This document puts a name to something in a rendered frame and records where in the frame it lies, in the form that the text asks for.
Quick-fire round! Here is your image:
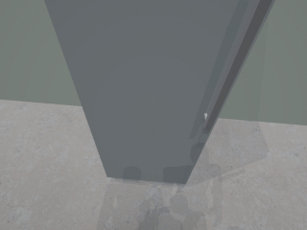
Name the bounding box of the fridge door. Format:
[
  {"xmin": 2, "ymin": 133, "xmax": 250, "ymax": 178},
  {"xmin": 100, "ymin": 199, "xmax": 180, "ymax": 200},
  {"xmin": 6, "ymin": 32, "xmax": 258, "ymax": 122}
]
[{"xmin": 44, "ymin": 0, "xmax": 275, "ymax": 184}]

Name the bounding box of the handle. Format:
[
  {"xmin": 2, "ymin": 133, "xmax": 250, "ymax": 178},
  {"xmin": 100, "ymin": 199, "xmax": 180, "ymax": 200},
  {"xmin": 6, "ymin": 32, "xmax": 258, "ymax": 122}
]
[{"xmin": 203, "ymin": 0, "xmax": 272, "ymax": 131}]

